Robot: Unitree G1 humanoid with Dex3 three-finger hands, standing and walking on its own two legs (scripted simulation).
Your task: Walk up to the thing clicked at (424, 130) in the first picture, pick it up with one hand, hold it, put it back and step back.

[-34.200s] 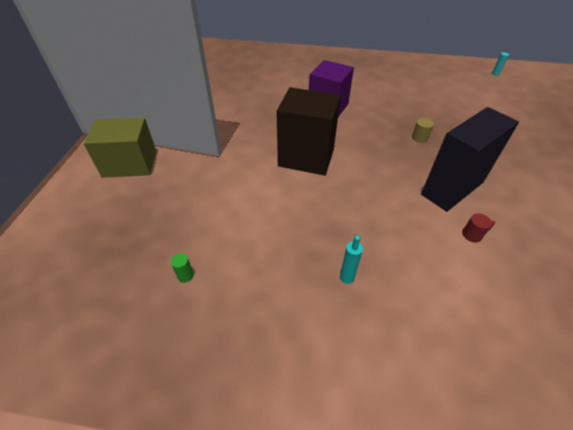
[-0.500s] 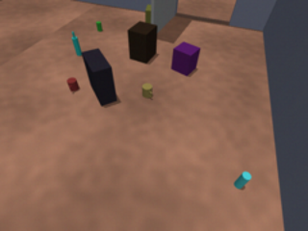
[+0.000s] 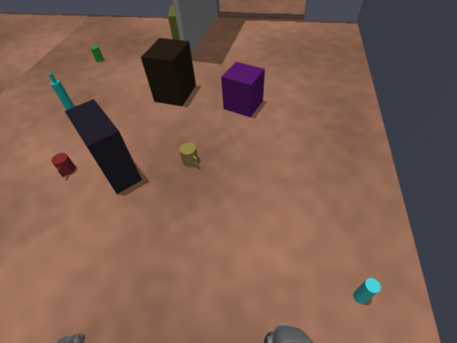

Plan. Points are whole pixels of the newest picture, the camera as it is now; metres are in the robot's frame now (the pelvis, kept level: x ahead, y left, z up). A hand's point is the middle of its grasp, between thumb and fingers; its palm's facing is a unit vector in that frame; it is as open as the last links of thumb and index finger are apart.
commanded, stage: walk up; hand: left
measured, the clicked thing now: (190, 156) +1.16 +0.22 -0.70
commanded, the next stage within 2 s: none
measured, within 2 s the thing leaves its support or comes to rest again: neither
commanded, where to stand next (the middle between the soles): +0.78 -0.01 m, yaw +1 degrees
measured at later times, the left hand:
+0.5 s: hand (106, 294) +0.26 +0.28 -0.15, palm faces +0.01 -0.94 -0.35, open 7.4 cm
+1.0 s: hand (139, 184) +0.52 +0.24 -0.11, palm faces -0.02 -0.90 -0.43, open 7.4 cm
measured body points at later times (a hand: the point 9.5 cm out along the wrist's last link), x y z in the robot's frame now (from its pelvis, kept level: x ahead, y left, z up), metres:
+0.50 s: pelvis +0.24 +0.00 +0.00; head +0.27 +0.02 +0.45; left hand +0.26 +0.33 -0.12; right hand +0.35 -0.32 -0.09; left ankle +0.35 +0.11 -0.72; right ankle +0.12 -0.12 -0.71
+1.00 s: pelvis +0.44 -0.05 +0.00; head +0.44 -0.08 +0.45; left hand +0.52 +0.28 -0.08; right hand +0.48 -0.37 -0.13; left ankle +0.36 +0.10 -0.68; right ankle +0.51 -0.16 -0.72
